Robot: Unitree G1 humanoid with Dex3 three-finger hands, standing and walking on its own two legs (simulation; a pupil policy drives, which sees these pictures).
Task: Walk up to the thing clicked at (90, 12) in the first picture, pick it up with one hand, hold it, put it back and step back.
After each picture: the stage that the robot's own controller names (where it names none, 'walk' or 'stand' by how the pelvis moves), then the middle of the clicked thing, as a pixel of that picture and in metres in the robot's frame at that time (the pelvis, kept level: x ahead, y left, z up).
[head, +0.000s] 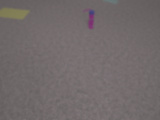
stand; (91, 19) +1.85 -0.11 -0.65
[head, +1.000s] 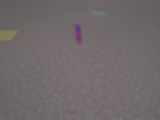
walk; (78, 34) +1.73 +0.21 -0.64
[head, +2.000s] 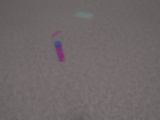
walk; (59, 52) +1.17 +0.35 -0.65
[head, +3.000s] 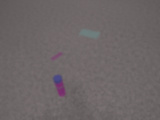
walk; (59, 86) +0.76 +0.28 -0.65
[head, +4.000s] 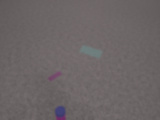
walk; (60, 118) +0.50 +0.15 -0.63
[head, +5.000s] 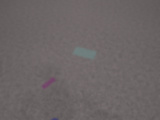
stand; out of the picture +0.40 +0.20 -0.65
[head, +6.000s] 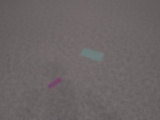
stand; out of the picture +0.39 +0.17 -0.65
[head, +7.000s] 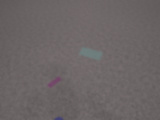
stand; out of the picture +0.42 +0.18 -0.66
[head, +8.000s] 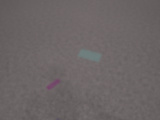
stand; out of the picture +0.41 +0.19 -0.66
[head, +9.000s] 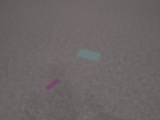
go down; out of the picture +0.40 +0.20 -0.66
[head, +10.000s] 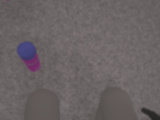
go down; (30, 59) +0.47 +0.21 -0.32
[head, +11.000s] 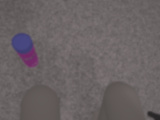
go down; (27, 53) +0.47 +0.22 -0.26
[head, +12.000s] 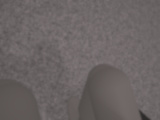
close in; out of the picture +0.46 +0.27 -0.17
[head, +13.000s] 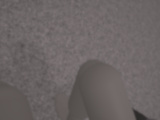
close; out of the picture +0.47 +0.28 -0.16
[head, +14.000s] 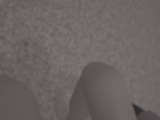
lift; out of the picture +0.43 +0.27 -0.17
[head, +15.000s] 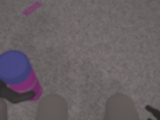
lift; (24, 81) +0.32 +0.20 -0.02
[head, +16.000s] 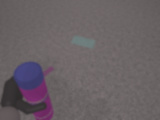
hold; (37, 96) +0.30 +0.16 +0.03
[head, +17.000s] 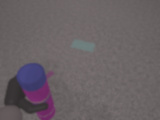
hold; (40, 96) +0.30 +0.15 +0.03
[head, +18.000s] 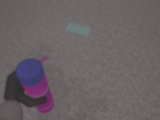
crouch; (38, 90) +0.33 +0.15 -0.01
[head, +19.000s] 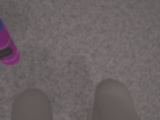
lower; out of the picture +0.47 +0.22 -0.05
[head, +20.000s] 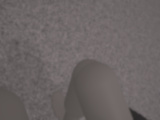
lower; out of the picture +0.45 +0.27 -0.17
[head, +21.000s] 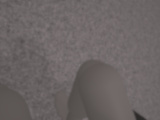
lower; out of the picture +0.45 +0.28 -0.17
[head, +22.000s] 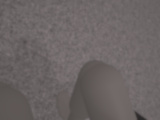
lower; out of the picture +0.44 +0.27 -0.17
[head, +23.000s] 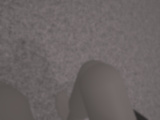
lower; out of the picture +0.44 +0.27 -0.16
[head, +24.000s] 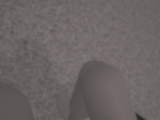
draw back; out of the picture +0.44 +0.24 -0.17
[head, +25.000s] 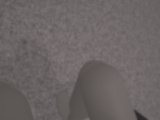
rise; out of the picture +0.42 +0.25 -0.17
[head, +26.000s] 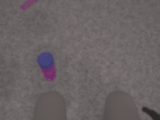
walk; (48, 68) +0.46 +0.18 -0.34
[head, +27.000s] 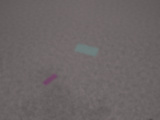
stand; out of the picture +0.38 +0.15 -0.59
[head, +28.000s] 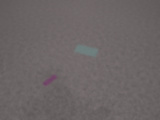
stand; out of the picture +0.38 +0.16 -0.60
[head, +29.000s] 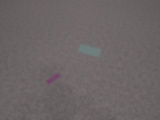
stand; out of the picture +0.39 +0.15 -0.63
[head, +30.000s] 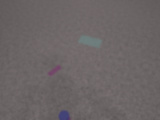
walk; out of the picture +0.41 +0.14 -0.64
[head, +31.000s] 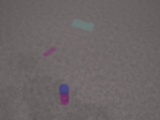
walk; (64, 95) +0.55 +0.11 -0.64
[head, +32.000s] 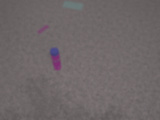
walk; (56, 59) +0.85 +0.26 -0.62
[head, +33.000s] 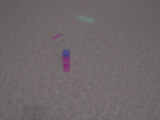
stand; (66, 61) +1.02 +0.17 -0.64
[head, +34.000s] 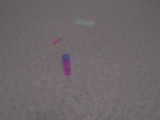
stand; (66, 65) +1.03 +0.18 -0.66
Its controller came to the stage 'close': yes
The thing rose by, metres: 0.68
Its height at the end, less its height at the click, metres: +0.00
